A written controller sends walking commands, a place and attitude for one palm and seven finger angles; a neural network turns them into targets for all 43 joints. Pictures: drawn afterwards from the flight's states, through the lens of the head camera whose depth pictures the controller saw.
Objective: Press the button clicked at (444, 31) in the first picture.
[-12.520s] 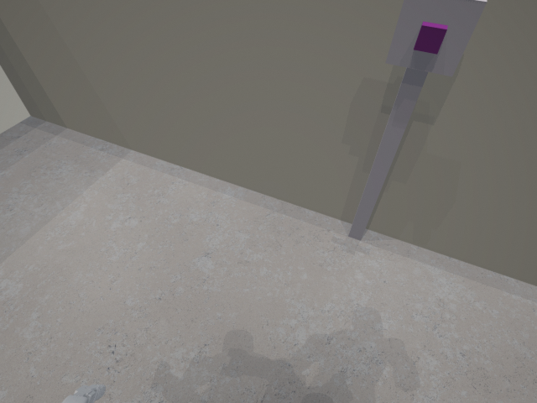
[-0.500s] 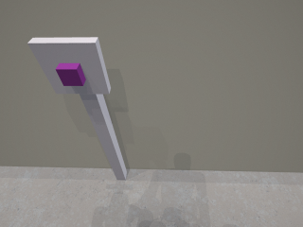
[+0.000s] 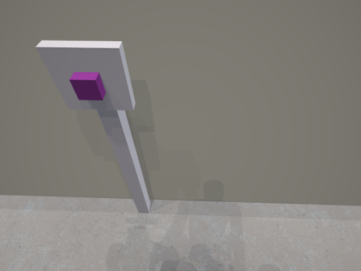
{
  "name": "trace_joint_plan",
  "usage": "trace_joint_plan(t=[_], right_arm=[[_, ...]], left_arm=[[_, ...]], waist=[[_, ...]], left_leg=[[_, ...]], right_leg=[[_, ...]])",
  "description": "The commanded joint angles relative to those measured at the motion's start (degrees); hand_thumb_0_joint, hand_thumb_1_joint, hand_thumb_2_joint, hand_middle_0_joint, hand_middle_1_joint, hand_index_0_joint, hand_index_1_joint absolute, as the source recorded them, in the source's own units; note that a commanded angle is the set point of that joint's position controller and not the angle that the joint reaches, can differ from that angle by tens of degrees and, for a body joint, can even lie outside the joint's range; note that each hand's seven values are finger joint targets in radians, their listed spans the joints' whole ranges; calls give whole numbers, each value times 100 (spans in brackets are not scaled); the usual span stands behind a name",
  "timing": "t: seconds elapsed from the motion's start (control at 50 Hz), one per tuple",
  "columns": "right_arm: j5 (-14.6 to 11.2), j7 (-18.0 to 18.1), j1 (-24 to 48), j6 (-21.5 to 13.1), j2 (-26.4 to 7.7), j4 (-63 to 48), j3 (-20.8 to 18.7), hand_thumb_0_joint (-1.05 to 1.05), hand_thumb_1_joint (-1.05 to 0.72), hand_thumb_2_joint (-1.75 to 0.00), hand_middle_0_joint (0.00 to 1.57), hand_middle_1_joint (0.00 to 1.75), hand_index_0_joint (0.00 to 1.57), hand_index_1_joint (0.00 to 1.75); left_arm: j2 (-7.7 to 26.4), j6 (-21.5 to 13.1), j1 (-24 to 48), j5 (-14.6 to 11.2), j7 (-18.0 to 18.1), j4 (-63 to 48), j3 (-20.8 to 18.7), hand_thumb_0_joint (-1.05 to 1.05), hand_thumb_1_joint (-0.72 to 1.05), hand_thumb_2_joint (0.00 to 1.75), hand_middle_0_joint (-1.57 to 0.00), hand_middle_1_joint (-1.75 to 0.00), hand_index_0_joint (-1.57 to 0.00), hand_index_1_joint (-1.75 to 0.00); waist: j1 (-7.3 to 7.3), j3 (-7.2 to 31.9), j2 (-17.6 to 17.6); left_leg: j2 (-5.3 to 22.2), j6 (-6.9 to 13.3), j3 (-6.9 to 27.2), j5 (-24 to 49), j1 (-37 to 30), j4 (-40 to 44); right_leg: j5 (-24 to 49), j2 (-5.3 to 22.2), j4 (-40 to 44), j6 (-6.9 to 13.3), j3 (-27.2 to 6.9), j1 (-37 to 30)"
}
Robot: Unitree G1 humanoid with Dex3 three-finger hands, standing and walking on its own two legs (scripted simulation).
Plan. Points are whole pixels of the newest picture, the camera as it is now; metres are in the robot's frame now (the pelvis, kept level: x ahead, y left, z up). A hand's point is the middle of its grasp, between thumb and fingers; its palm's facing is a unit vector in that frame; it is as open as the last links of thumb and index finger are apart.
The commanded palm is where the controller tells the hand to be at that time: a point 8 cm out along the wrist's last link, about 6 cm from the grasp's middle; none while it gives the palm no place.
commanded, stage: look again from close up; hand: left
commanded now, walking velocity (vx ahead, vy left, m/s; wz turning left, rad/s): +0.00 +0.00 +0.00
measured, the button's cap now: (89, 85) +0.48 +0.25 +0.15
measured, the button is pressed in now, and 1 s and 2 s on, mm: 0 0 0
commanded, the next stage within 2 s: raise the hand and make a fist in 0.12 s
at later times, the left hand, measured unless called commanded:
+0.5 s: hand (103, 229) +0.19 +0.17 +0.02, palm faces +0.07 -1.00 +0.02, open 6.4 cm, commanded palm +0.11 +0.24 -0.03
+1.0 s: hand (82, 243) +0.17 +0.20 +0.02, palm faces -0.01 -1.00 -0.05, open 3.3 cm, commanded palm +0.12 +0.26 +0.04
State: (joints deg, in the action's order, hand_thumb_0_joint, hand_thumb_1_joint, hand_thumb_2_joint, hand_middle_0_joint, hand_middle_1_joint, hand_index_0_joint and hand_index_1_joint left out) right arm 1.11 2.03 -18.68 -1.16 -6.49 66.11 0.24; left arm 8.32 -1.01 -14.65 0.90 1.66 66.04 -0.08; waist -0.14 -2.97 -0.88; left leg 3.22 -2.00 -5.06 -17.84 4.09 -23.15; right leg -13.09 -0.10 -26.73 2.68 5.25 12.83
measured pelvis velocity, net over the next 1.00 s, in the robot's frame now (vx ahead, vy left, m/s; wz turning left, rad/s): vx -0.04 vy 0.03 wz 0.05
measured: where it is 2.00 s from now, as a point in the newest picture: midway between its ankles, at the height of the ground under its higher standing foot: outside the picture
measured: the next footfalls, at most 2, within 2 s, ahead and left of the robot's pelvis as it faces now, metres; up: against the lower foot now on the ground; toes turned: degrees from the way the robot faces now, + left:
none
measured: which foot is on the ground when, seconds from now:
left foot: down 0.00-1.00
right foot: down 0.00-1.00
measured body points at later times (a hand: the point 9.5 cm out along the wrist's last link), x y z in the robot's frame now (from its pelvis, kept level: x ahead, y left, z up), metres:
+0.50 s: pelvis -0.02 +0.02 -0.03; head -0.01 +0.01 +0.42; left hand +0.18 +0.22 +0.02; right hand +0.16 -0.25 -0.09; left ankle -0.06 +0.13 -0.74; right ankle +0.02 -0.09 -0.74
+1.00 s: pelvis -0.04 +0.03 -0.05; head -0.01 +0.03 +0.40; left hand +0.16 +0.26 +0.03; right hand +0.14 -0.15 -0.13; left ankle -0.06 +0.13 -0.74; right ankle +0.02 -0.09 -0.74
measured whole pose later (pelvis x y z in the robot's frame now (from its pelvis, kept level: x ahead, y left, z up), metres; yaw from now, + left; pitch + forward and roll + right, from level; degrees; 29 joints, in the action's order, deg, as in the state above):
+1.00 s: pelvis -0.04 +0.03 -0.05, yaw +3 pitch +7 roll -2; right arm -1.4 1.6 -16.7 -12.2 -9.1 30.6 4.7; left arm 13.2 -10.7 -25.2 -12.6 -12.5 -11.7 -5.4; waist 0.0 4.9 -1.7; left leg 1.9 0.9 -1.5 -29.2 31.8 -53.7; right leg -20.7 3.4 -49.8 0.5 7.5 36.0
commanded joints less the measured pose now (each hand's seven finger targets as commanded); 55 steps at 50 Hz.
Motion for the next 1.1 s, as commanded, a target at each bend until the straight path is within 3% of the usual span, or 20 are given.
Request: trace_joint_plan(t=[0.0, 0.18, 0.2, 0.22, 0.24, 0.26, 0.28, 0.3, 0.34, 0.4, 0.46, 0.52, 0.56, 0.64, 0.66, 0.72, 0.76, 0.82, 0.9, 1.08], right_arm=[[-22, 44, -561, -44, -451, -16, -48, 0, -90, -90, 20, 30, 20, 30], [-24, 56, -563, -51, -430, -2, -55, 0, -90, -90, 20, 30, 20, 30], [-95, -17, 304, -103, -784, -436, -152, 0, -90, -90, 20, 30, 20, 30], [-371, 250, 323, -1089, -1846, -2589, -142, 0, -90, -90, 20, 30, 20, 30], [-270, 417, 723, -1541, -1335, -2342, -150, 0, -90, -90, 20, 30, 20, 30], [-416, 406, 778, -1713, -1061, -2385, -228, 0, -90, -90, 20, 30, 20, 30], [-453, 380, 563, -1787, -1188, -2263, -172, 0, -90, -90, 20, 30, 20, 30], [-413, 369, 763, -1918, -1406, -2530, -246, 0, -90, -90, 20, 30, 20, 30], [-220, 290, 653, -2042, -1488, -2864, -387, 0, -90, -90, 20, 30, 20, 30], [-182, -23, 929, -2073, -1375, -3504, -484, 0, -90, -90, 20, 30, 20, 30], [-179, -341, 1128, -1806, -1513, -4020, -630, 0, -90, -90, 20, 30, 20, 30], [-283, -309, 1404, -1457, -1491, -4743, -574, 0, -90, -90, 20, 30, 20, 30], [-328, -190, 1415, -1303, -1473, -5064, -503, 0, -90, -90, 20, 30, 20, 30], [-207, -102, 730, -1212, -1308, -5062, -402, 0, -90, -90, 20, 30, 20, 30], [-182, -87, 648, -1221, -1364, -5024, -323, 0, -90, -90, 20, 30, 20, 30], [-196, -58, 653, -1385, -1412, -4843, -207, 0, -90, -90, 20, 30, 20, 30], [-220, -25, 681, -1454, -1471, -4752, -154, 0, -90, -90, 20, 30, 20, 30], [-327, 45, 816, -1489, -1412, -4770, -132, 0, -90, -90, 20, 30, 20, 30], [-338, 80, 1041, -1517, -1257, -4749, -85, 0, -90, -90, 20, 30, 20, 30], [-314, 63, 848, -1862, -1351, -4504, -101, 0, -90, -90, 20, 30, 20, 30]], left_arm=[[502, -73, -351, -36, 25, -153, -92, 0, 90, 90, -20, -30, -20, -30], [452, -66, -392, -29, 28, -153, -90, 0, 90, 90, -20, -30, -20, -30], [684, -154, -1069, -7, 274, 91, -118, 0, 90, 90, -20, -30, -20, -30], [1750, -1427, 3419, -1238, 147, -8728, -304, 0, 90, 90, -23, -33, -23, -33], [1463, -1067, 1140, -711, 494, -7502, -446, 0, 90, 90, -25, -36, -25, -36], [246, -273, -476, -852, 704, -6406, 112, 0, 90, 90, -28, -39, -28, -39], [-278, -207, -510, -942, 581, -6480, 523, 0, 90, 90, -31, -42, -31, -42], [74, -450, -60, -1030, 520, -7011, 330, 0, 90, 90, -34, -45, -34, -45], [160, -970, -556, -988, 248, -6777, -2, 0, 90, 90, -39, -51, -39, -51], [-155, -2046, -2307, -1230, -566, -6243, -241, 0, 90, 90, -47, -60, -47, -60], [378, -3195, -2599, -1372, -1556, -6229, -838, 0, 90, 90, -56, -69, -56, -69], [555, -2804, -2382, -1317, -1683, -7143, -814, 0, 90, 90, -64, -78, -64, -78], [559, -2554, -1657, -1397, -1504, -8023, -681, 0, 90, 90, -69, -84, -69, -84], [670, -2708, -978, -1202, -937, -9247, -732, 0, 90, 90, -81, -96, -81, -96], [697, -2811, -492, -1167, -935, -9547, -579, 0, 90, 90, -83, -99, -83, -99], [489, -2896, -430, -1150, -1183, -9430, -140, 0, 90, 90, -92, -108, -92, -108], [669, -2625, -400, -1194, -1423, -9124, -172, 0, 90, 90, -97, -114, -97, -114], [917, -1925, -825, -1283, -1611, -8675, -545, 0, 90, 90, -105, -123, -105, -123], [1006, -1262, -1149, -1492, -1455, -8927, -1047, 0, 90, 90, -116, -135, -116, -135], [1077, -1503, -913, -1544, -1183, -9317, -1156, 0, 90, 90, -130, -150, -130, -150]], waist=[[13, -180, 75], [12, -206, 3], [-320, -13, 282], [427, 2787, -881], [-52, 2815, -1512], [57, 1608, -1051], [150, 908, -250], [311, 406, 416], [331, 437, 1438], [-220, 680, 1484], [-298, 821, 806], [-424, 1187, 350], [-268, 1250, 244], [3, 1874, -492], [224, 1780, -296], [358, 1646, -608], [382, 1553, -405], [158, 1599, 3], [-154, 1854, -71], [-47, 1343, 126]], left_leg=[[363, 287, 360, 730, 630, 459], [375, 307, 374, 823, 619, 448], [428, 150, -11, 1117, 1012, -944], [-300, 337, 300, 1618, -68, -89], [-270, 380, 209, 2273, -37, -38], [-97, 214, 390, 2085, 685, -48], [-75, 256, 425, 1745, 891, -169], [-142, 348, 590, 1246, 1136, -372], [-259, 387, 559, 692, 1682, -844], [-379, 180, 399, 394, 2699, -1427], [-502, 80, 246, 195, 3295, -2147], [-588, 237, 72, 48, 3511, -2217], [-572, 287, 136, -324, 3528, -2276], [-375, 303, 423, 560, 3037, -2528], [-320, 327, 531, 531, 3024, -2614], [-240, 314, 690, 364, 2894, -2622], [-229, 324, 773, 153, 2989, -2535], [-253, 305, 793, -202, 3203, -2246], [-269, 272, 737, 251, 3014, -1911], [-245, 270, 681, 272, 2708, -1584]], right_leg=[[937, 639, 473, 79, -775, -292], [1032, 627, 404, 80, -764, -267], [3966, 1004, 147, -146, -1033, -476], [2658, 541, -152, -44, -1001, -1154], [1681, 262, -372, 115, -763, -1152], [1001, 228, -274, 7, -431, -454], [870, 207, -142, -127, -257, -12], [525, 213, -73, -201, -258, 457], [-352, 213, -207, -282, -144, 1080], [-480, 221, -1016, -207, -138, 1129], [-220, 294, -1599, -50, -397, 1283], [-345, 278, -1755, -47, -442, 1304], [-956, 222, -1701, -89, -553, 1549], [286, 114, -2123, -99, -356, 1622], [248, 68, -2197, -118, -305, 1846], [-89, 58, -2152, -112, -203, 2165], [-311, 41, -2031, -113, -189, 2042], [-777, 82, -1730, -155, -216, 1622], [-365, 131, -1623, -157, -110, 978], [-407, 112, -1268, -177, -111, 925]])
